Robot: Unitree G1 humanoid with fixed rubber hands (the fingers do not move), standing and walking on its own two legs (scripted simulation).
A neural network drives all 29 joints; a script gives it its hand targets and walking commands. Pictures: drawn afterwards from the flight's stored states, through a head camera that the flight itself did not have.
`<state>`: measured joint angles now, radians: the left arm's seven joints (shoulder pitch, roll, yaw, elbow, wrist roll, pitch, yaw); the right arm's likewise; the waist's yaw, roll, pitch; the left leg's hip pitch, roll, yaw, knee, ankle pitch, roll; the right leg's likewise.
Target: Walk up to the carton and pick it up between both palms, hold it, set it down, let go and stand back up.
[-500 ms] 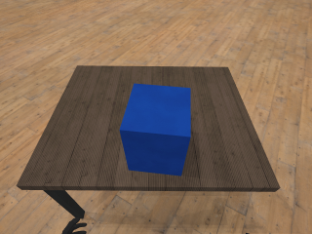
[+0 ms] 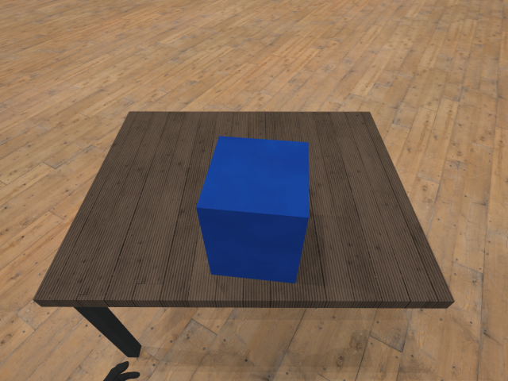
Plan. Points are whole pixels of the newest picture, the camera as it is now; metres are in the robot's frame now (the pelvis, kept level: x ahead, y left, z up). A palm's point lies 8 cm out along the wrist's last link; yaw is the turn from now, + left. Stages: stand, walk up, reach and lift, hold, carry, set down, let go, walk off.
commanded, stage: stand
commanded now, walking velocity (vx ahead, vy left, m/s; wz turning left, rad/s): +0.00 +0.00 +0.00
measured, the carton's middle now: (257, 211) +0.48 -0.01 -0.07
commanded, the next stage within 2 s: none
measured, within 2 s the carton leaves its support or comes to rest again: neither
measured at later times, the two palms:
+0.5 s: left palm out of the picture +0.11 +0.26 -0.12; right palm out of the picture +0.05 -0.25 -0.13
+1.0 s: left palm out of the picture +0.11 +0.26 -0.12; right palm out of the picture +0.05 -0.25 -0.13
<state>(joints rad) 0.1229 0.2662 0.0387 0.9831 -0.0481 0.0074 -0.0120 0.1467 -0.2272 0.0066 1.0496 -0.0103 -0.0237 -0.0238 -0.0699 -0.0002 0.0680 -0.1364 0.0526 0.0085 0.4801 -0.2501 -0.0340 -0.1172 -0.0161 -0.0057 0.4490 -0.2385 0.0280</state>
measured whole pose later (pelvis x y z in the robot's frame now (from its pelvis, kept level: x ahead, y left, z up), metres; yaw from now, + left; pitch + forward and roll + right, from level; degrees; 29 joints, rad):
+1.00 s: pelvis +0.00 +0.00 +0.00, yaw +0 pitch -6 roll -1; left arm 0.12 0.27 0.04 1.02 -0.05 0.00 -0.01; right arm 0.14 -0.23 0.01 1.08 -0.01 -0.02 -0.02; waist -0.07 0.01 0.07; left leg -0.13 0.05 0.01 0.48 -0.24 -0.03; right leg -0.12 -0.02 -0.01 0.45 -0.23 0.03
